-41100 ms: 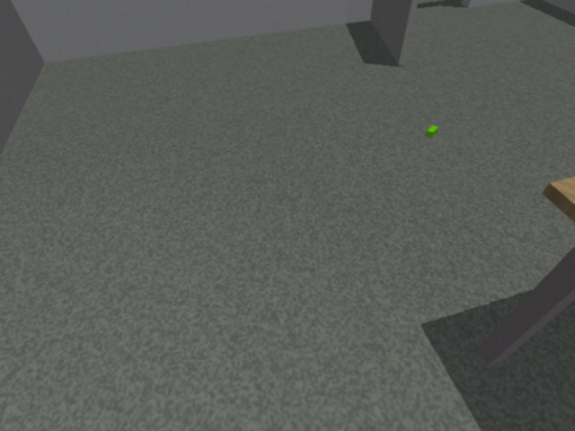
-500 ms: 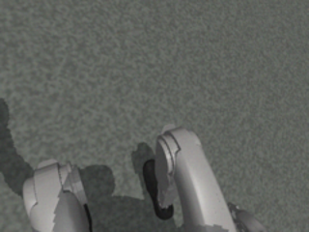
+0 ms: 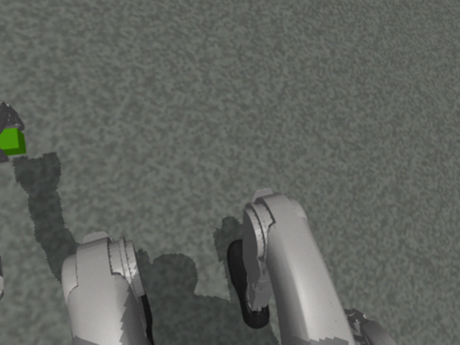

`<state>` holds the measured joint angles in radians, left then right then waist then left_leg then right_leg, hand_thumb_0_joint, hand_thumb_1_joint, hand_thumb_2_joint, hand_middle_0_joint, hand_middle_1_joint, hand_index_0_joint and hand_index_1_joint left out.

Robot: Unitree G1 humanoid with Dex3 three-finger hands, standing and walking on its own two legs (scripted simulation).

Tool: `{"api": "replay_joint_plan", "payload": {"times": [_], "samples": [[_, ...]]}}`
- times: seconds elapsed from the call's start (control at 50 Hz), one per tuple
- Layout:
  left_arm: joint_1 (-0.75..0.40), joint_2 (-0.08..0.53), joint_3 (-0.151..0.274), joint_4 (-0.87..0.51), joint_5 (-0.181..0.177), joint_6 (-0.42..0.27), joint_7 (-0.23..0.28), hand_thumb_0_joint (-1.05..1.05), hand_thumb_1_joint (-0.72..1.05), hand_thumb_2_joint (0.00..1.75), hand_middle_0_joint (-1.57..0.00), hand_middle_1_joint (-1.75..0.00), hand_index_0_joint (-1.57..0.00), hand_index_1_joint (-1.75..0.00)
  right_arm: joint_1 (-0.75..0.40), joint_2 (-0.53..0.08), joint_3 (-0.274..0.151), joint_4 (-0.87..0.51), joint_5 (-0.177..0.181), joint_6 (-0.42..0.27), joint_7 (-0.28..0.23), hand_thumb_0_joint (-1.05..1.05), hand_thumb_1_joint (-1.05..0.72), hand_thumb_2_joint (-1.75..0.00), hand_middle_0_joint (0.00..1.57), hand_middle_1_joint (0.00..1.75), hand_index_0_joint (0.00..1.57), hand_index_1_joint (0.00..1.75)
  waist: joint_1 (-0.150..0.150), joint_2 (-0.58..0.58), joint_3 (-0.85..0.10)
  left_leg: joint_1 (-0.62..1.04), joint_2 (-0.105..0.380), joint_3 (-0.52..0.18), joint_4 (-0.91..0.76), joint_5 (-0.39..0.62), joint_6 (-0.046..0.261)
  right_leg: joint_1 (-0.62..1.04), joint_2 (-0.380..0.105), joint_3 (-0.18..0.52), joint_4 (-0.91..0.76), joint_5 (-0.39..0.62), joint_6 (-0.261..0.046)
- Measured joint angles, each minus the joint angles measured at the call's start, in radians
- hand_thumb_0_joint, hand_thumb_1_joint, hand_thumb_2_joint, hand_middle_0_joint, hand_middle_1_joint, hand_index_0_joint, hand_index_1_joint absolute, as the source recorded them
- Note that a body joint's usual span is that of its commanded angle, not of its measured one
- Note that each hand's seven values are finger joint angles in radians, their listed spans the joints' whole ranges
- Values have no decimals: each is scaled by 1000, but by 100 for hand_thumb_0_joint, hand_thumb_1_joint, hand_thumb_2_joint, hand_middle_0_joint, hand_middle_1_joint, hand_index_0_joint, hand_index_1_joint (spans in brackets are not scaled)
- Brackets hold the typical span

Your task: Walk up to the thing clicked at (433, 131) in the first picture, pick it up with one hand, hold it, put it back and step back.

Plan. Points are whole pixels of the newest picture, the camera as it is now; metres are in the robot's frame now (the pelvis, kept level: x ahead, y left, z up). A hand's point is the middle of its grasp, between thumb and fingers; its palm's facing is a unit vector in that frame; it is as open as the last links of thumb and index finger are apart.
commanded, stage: lift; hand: left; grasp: from above
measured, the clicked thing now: out of the picture +0.50 +0.32 -0.19
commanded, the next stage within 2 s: hold in 1.66 s
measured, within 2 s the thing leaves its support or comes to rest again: neither
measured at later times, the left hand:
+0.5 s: hand out of the picture +0.42 +0.33 -0.04, palm faces -0.46 -0.07 -0.88, open 6.5 cm
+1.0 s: hand out of the picture +0.35 +0.28 +0.17, palm faces -0.45 -0.12 -0.89, open 6.5 cm
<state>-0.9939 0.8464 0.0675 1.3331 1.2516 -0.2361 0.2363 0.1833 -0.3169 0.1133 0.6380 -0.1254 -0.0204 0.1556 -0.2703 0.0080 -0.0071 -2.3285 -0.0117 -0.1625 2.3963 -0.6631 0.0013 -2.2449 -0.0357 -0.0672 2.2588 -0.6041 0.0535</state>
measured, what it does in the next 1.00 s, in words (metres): rises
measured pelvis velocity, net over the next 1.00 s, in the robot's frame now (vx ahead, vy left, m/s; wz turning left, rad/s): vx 0.01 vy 0.00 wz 0.11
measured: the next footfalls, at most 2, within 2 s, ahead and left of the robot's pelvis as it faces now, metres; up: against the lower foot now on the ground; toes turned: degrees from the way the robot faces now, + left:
none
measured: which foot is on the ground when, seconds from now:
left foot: down 0.00-1.00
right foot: down 0.00-1.00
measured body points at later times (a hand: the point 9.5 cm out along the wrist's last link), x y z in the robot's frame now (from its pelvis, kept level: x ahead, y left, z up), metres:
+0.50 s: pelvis +0.00 +0.01 +0.07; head +0.20 +0.07 +0.47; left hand +0.44 +0.33 +0.01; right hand +0.11 -0.27 -0.04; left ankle +0.08 +0.12 -0.30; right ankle +0.12 -0.14 -0.30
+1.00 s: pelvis +0.01 +0.00 +0.24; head +0.14 +0.02 +0.68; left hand +0.37 +0.29 +0.23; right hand +0.17 -0.25 +0.12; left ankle +0.08 +0.12 -0.30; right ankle +0.12 -0.14 -0.30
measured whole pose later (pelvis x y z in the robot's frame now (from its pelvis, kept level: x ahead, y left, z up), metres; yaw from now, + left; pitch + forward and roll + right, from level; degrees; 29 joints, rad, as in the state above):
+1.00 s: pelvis +0.01 +0.00 +0.24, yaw +6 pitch +24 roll -3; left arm -0.36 0.54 -0.07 0.64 0.97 -0.08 0.01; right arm 0.17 -0.25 -0.02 0.65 0.03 0.05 -0.02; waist -0.08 0.05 -0.17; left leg -1.43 0.04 -0.04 1.59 -0.58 0.00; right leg -1.42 -0.03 -0.02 1.53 -0.53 0.04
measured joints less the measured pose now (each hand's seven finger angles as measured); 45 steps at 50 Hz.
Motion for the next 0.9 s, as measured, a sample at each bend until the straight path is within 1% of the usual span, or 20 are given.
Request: {"api": "replay_joint_plan", "payload": {"times": [0.06, 0.16, 0.26, 0.36, 0.48, 0.6, 0.74, 0.9], "samples": [[13, -11, 6, -26, -21, 10, -24, -1, 53, 0, -106, -1, -109, -1, 14, 3, -10, 1, 8, 6, -6, 0, -91, -90, 21, 30, 20, 29, 4, 7, -6, 6, 1, 4, -15, 1, 1, 6, -1, 2, -13, 0, -2], [62, -47, 12, -103, -57, 27, -72, -1, 53, 0, -105, -4, -108, -2, 33, 7, -35, 5, 25, 28, -14, 0, -92, -90, 21, 30, 21, 29, 19, 20, -30, 28, 2, 18, -50, -1, 7, 25, -5, 11, -42, -5, 1], [130, -77, 16, -195, -79, 27, -113, -1, 53, 0, -104, -5, -108, -2, 38, 8, -68, 2, 44, 53, -22, 1, -92, -90, 21, 30, 21, 29, 42, 31, -60, 66, 4, 34, -92, -2, 12, 58, -8, 21, -76, -9, -1], [191, -105, -3, -284, -116, 30, -140, -1, 53, 1, -104, -6, -107, -3, 30, 11, -98, -1, 62, 68, -37, 1, -92, -90, 21, 30, 21, 29, 75, 33, -100, 114, 7, 52, -144, -1, 18, 100, -11, 32, -121, -9, 2], [260, -137, -37, -368, -150, 50, -174, -1, 53, 3, -102, -9, -105, -6, 4, 18, -116, -14, 87, 75, -55, 1, -92, -90, 21, 30, 20, 29, 111, 39, -139, 195, 10, 66, -224, 3, 20, 174, -14, 38, -194, -5, 3], [349, -180, -65, -472, -200, 72, -206, -1, 53, 4, -101, -11, -104, -8, -23, 35, -121, -23, 108, 76, -79, 1, -91, -90, 21, 30, 20, 29, 141, 41, -156, 317, 17, 77, -327, 6, 16, 285, -14, 41, -288, 0, 5], [445, -226, -82, -579, -229, 95, -215, -1, 53, 3, -101, -11, -104, -8, -42, 52, -127, -19, 125, 82, -112, 1, -91, -90, 21, 30, 21, 29, 160, 41, -171, 487, 26, 88, -466, 18, 7, 441, -13, 42, -413, 12, 0], [560, -273, -102, -664, -264, 144, -222, -1, 55, 1, -101, -10, -104, -6, -40, 65, -135, -5, 146, 83, -149, 1, -90, -90, 21, 30, 21, 29, 180, 44, -164, 731, 43, 107, -665, 50, 0, 668, -1, 46, -600, 48, -10]]}}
